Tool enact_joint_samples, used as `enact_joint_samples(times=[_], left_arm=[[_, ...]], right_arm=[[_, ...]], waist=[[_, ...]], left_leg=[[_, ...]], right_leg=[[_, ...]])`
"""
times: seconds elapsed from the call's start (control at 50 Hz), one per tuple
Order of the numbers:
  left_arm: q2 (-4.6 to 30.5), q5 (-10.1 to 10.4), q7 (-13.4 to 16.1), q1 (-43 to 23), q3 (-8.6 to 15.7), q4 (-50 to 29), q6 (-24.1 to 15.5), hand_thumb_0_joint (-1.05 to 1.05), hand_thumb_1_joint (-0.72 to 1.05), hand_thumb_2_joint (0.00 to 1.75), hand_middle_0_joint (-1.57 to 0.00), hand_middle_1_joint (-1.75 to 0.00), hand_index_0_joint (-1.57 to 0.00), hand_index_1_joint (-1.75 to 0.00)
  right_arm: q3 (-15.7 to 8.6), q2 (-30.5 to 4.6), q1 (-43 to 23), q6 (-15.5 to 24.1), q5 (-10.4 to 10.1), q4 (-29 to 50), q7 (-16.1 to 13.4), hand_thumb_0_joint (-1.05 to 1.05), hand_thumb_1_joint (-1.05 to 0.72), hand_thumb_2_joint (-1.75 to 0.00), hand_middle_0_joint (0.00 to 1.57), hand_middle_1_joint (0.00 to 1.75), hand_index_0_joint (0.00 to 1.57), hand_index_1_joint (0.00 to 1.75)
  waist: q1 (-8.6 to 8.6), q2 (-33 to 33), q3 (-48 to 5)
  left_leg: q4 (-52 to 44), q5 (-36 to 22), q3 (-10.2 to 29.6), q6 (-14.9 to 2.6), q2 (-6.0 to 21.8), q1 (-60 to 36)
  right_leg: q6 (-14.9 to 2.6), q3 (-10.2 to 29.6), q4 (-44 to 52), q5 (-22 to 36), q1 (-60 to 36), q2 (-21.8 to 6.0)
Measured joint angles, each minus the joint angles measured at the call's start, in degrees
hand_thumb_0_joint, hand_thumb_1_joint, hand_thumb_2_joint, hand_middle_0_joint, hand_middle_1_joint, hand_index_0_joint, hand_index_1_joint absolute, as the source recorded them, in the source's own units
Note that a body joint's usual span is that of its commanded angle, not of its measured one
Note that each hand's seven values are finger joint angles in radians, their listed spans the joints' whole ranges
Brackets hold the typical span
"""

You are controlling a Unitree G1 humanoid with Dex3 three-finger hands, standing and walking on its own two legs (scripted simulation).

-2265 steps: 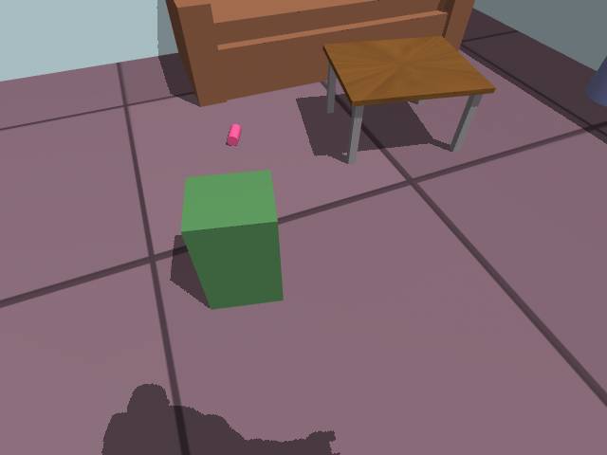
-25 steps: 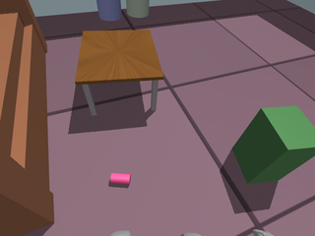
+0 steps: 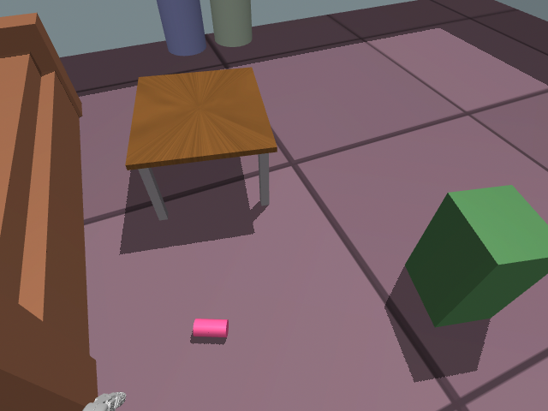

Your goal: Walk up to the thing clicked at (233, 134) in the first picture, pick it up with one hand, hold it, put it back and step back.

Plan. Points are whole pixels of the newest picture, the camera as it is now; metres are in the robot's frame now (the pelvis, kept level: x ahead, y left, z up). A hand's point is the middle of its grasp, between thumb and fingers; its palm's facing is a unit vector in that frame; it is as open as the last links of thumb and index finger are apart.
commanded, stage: walk up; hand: left
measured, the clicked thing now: (211, 327) +0.51 +0.25 -0.74
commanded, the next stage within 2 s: none
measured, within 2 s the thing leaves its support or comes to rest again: neither
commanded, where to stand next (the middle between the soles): +0.13 +0.00 m, yaw +0 degrees
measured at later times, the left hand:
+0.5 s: hand out of the picture +0.09 +0.26 -0.15, palm faces -0.05 -0.93 -0.38, open 7.4 cm
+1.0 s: hand out of the picture +0.05 +0.33 -0.15, palm faces +0.14 -0.82 -0.55, open 7.4 cm
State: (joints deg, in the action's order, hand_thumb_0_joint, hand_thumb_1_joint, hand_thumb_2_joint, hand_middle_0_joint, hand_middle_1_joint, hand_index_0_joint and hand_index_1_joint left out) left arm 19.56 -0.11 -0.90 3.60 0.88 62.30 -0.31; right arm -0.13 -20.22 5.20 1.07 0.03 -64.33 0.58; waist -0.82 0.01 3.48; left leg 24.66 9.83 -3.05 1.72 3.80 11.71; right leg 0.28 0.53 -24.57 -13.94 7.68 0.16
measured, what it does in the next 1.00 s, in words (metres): steps on the spot: right foot, then left foot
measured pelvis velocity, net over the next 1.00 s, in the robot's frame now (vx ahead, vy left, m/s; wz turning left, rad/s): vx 0.02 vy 0.00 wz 0.12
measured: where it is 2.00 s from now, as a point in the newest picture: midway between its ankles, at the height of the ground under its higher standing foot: outside the picture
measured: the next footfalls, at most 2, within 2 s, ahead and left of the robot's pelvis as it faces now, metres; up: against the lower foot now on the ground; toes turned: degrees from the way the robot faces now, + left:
right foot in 0.54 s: +0.13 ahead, -0.17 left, +0.00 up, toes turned -2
left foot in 0.98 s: +0.03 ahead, +0.17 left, +0.00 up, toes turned +7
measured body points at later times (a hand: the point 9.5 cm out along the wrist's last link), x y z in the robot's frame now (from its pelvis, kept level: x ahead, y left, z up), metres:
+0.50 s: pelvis +0.03 -0.03 +0.00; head +0.04 -0.03 +0.45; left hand +0.10 +0.30 -0.12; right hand +0.04 -0.36 -0.13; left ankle +0.04 +0.14 -0.74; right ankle +0.07 -0.17 -0.73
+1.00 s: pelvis +0.02 +0.00 -0.04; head +0.04 -0.01 +0.41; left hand +0.05 +0.38 -0.11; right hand +0.15 -0.31 -0.16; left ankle -0.01 +0.17 -0.75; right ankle +0.09 -0.17 -0.74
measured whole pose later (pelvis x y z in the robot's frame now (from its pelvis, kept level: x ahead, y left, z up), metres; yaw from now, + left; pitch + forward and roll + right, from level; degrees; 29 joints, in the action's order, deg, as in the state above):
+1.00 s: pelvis +0.02 +0.00 -0.04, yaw +7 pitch -2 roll +2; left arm 27.1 -3.3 1.8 12.9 6.1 51.0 -1.6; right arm -5.3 -24.9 12.2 -2.2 1.1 -52.4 3.9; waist 2.3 0.6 4.7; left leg 42.3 23.9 1.7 1.9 1.8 16.2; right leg -1.3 -2.2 -47.1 -21.8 24.4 -11.2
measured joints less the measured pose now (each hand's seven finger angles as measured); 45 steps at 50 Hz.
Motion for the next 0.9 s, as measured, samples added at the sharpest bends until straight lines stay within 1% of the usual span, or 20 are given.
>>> enact_joint_samples(times=[0.14,0.26,0.28,0.32,0.34,0.4,0.46,0.48,0.5,0.52,0.54,0.56,0.6,0.62,0.66,0.72,0.78,0.82,0.86,0.9], left_arm=[[0.14,-0.12,-0.19,-1.57,0.18,1.03,0.25,0.01,0.9,0.9,-0.21,-0.3,-0.21,-0.3],[0.42,-0.39,-0.39,-1.03,0.42,2.07,0.47,0.01,0.9,0.9,-0.21,-0.3,-0.21,-0.3],[0.54,-0.72,-0.73,-0.58,0.7,1.88,0.66,0.01,0.9,0.9,-0.21,-0.3,-0.21,-0.3],[1.14,-1.65,-1.67,1.0,1.37,1.22,1.14,0.01,0.9,0.9,-0.21,-0.3,-0.21,-0.3],[1.54,-2.04,-2.06,1.92,1.78,0.92,1.52,0.01,0.9,0.9,-0.21,-0.3,-0.21,-0.3],[2.84,-2.41,-2.76,4.1,2.66,-0.04,2.01,0.01,0.9,0.9,-0.21,-0.3,-0.21,-0.3],[4.42,-2.2,-3.19,5.62,3.41,-0.91,1.61,0.01,0.9,0.9,-0.21,-0.3,-0.21,-0.3],[4.73,-1.99,-3.08,6.14,3.54,-0.99,1.34,0.01,0.9,0.9,-0.21,-0.3,-0.21,-0.3],[4.89,-1.73,-2.73,6.6,3.56,-0.9,0.88,0.01,0.9,0.9,-0.21,-0.3,-0.2,-0.3],[5.04,-1.48,-2.23,7.04,3.59,-0.85,0.33,0.01,0.9,0.9,-0.21,-0.3,-0.2,-0.3],[5.03,-1.29,-1.52,7.3,3.79,-0.88,-0.13,0.01,0.9,0.9,-0.21,-0.3,-0.2,-0.3],[4.34,-1.23,-0.6,7.16,4.03,-0.89,-0.39,0.01,0.9,0.9,-0.21,-0.3,-0.2,-0.3],[2.39,-1.38,0.98,6.75,3.55,-1.6,-0.44,0.01,0.9,0.9,-0.21,-0.3,-0.2,-0.3],[1.52,-1.44,1.51,6.53,3.22,-2.13,-0.35,0.01,0.9,0.9,-0.21,-0.3,-0.21,-0.3],[0.19,-1.28,2.4,6.0,2.88,-3.34,-0.24,0.01,0.9,0.9,-0.21,-0.3,-0.21,-0.3],[-0.46,-0.96,3.42,5.14,2.88,-5.13,-0.38,0.01,0.9,0.9,-0.21,-0.31,-0.21,-0.3],[0.0,-1.04,4.34,5.23,3.31,-7.44,-1.41,0.01,0.89,0.9,-0.21,-0.31,-0.21,-0.3],[0.56,-1.32,4.75,5.76,3.55,-8.89,-2.28,0.01,0.89,0.9,-0.21,-0.31,-0.21,-0.3],[1.43,-1.92,4.84,6.74,3.76,-10.14,-3.07,0.01,0.89,0.9,-0.22,-0.31,-0.21,-0.3],[2.76,-2.72,4.41,7.7,4.09,-10.98,-3.42,0.01,0.89,0.9,-0.22,-0.31,-0.21,-0.3]], right_arm=[[0.03,0.09,-0.62,0.3,0.27,-1.07,-0.14,0.0,-0.91,-0.9,0.2,0.3,0.2,0.3],[-0.01,0.05,-0.56,0.49,0.34,-1.44,-0.13,0.0,-0.91,-0.9,0.2,0.3,0.2,0.3],[-0.29,0.1,-0.17,0.58,0.46,-1.08,0.06,0.0,-0.91,-0.9,0.2,0.3,0.2,0.3],[-1.14,0.18,1.6,1.39,0.9,0.12,0.41,0.0,-0.91,-0.9,0.2,0.3,0.2,0.3],[-1.61,0.15,2.61,1.75,1.14,0.71,0.46,0.0,-0.91,-0.9,0.2,0.3,0.2,0.3],[-2.71,-0.66,5.69,2.56,1.76,2.39,0.29,0.0,-0.91,-0.9,0.2,0.3,0.2,0.3],[-3.26,-1.74,8.18,2.22,2.15,3.09,0.35,0.0,-0.9,-0.9,0.2,0.3,0.2,0.3],[-3.33,-2.19,8.72,1.67,2.21,3.16,0.44,0.0,-0.9,-0.9,0.2,0.3,0.2,0.3],[-3.31,-2.66,9.04,0.86,2.09,3.12,0.47,0.0,-0.9,-0.9,0.2,0.3,0.2,0.3],[-3.25,-3.02,9.21,-0.18,1.88,3.11,0.46,0.0,-0.9,-0.9,0.2,0.3,0.2,0.3],[-3.24,-3.32,9.12,-1.33,1.69,3.25,0.44,0.0,-0.9,-0.9,0.2,0.3,0.2,0.3],[-3.36,-3.81,8.59,-2.59,1.5,3.47,0.34,0.01,-0.91,-0.9,0.2,0.3,0.2,0.3],[-3.84,-4.73,7.32,-4.88,1.24,4.84,0.18,0.01,-0.91,-0.9,0.2,0.3,0.2,0.3],[-4.13,-5.09,6.63,-5.65,1.14,5.8,0.26,0.01,-0.91,-0.9,0.2,0.3,0.2,0.3],[-4.6,-5.68,5.34,-6.37,1.2,7.82,0.65,0.01,-0.91,-0.9,0.2,0.3,0.2,0.3],[-5.11,-6.26,4.94,-6.88,1.91,10.59,1.49,0.0,-0.91,-0.9,0.2,0.3,0.2,0.3],[-5.56,-6.65,5.48,-7.61,3.09,12.43,2.19,0.0,-0.91,-0.9,0.2,0.3,0.2,0.3],[-5.95,-7.0,5.87,-7.92,3.54,13.14,2.63,0.0,-0.91,-0.9,0.2,0.3,0.2,0.3],[-6.23,-7.16,6.02,-7.92,3.47,13.45,3.15,0.0,-0.91,-0.9,0.2,0.3,0.2,0.3],[-6.15,-6.92,6.17,-7.27,2.79,13.24,3.73,0.0,-0.91,-0.9,0.2,0.3,0.2,0.3]], waist=[[-0.31,-0.55,-0.55],[-0.18,-0.71,-0.49],[-0.07,-0.84,-0.61],[0.29,-1.52,-1.37],[0.41,-1.78,-1.8],[-0.22,-1.56,-1.45],[-0.52,-2.06,-0.06],[-0.7,-1.99,0.32],[-0.88,-1.73,0.64],[-0.89,-1.59,0.91],[-0.77,-1.3,1.31],[-0.71,-0.05,2.07],[-0.28,2.33,3.33],[0.11,3.14,3.98],[0.26,4.61,5.29],[-0.01,6.56,6.09],[0.18,7.64,5.62],[0.42,8.14,4.91],[0.69,8.21,4.02],[1.09,7.42,3.04]], left_leg=[[-2.57,-1.16,-0.29,-0.11,-0.09,-1.14],[-3.76,-1.7,-0.54,-0.35,-0.34,-1.49],[-3.37,-0.88,-0.66,-0.72,-0.45,-1.37],[-2.24,2.09,-1.21,-1.55,-0.9,-1.23],[-2.22,2.85,-1.55,-1.94,-1.0,-1.36],[-3.21,0.93,-1.15,-3.04,-0.64,-2.26],[-2.56,1.16,-0.98,-1.91,-0.3,-3.09],[-1.66,1.9,-0.79,-1.33,0.0,-3.11],[-0.06,2.92,-0.45,-0.62,0.44,-2.79],[2.39,4.29,-0.1,0.12,0.81,-2.02],[5.77,6.1,0.33,0.45,1.29,-0.73],[10.02,9.06,2.33,-0.23,1.43,1.17],[20.19,16.03,7.81,-1.23,-1.62,6.05],[25.05,18.24,9.06,-1.67,-3.37,8.25],[33.17,19.39,10.69,-2.04,-6.01,12.01],[40.96,17.29,12.05,-1.66,-7.25,15.3],[45.26,15.21,12.72,-1.19,-6.38,16.06],[45.6,14.6,13.28,-0.88,-5.33,15.63],[42.95,15.04,13.1,-0.62,-3.74,14.65],[36.79,17.91,11.48,-0.64,-1.82,12.79]], right_leg=[[0.19,0.2,3.11,1.56,-1.29,-0.05],[0.44,0.4,4.47,2.26,-1.66,-0.29],[0.08,0.43,3.54,1.02,-1.27,-0.41],[-1.17,0.46,-2.65,-6.72,1.2,-0.93],[-1.37,0.42,-7.53,-9.65,3.31,-1.06],[-1.7,0.29,-17.59,-11.71,8.6,-1.26],[-1.54,0.57,-17.62,-12.11,11.37,-3.22],[-1.34,0.42,-15.59,-10.73,11.42,-3.68],[-1.01,0.18,-12.52,-7.3,10.83,-3.88],[-0.59,0.07,-9.32,-3.25,9.94,-3.96],[0.21,-0.13,-7.92,2.4,9.62,-3.75],[0.45,-0.83,-9.3,2.84,10.13,-3.01],[0.23,-1.67,-10.63,1.23,11.18,-2.23],[0.08,-1.61,-10.43,1.16,11.57,-2.18],[-0.06,-1.89,-9.41,1.81,12.05,-2.33],[-0.01,-3.36,-8.94,2.24,12.79,-2.8],[0.21,-4.64,-10.63,1.29,13.81,-3.85],[0.51,-5.43,-11.96,0.43,14.23,-4.88],[0.63,-6.07,-13.12,-0.44,14.38,-6.06],[0.28,-6.51,-14.32,-1.53,14.35,-7.47]])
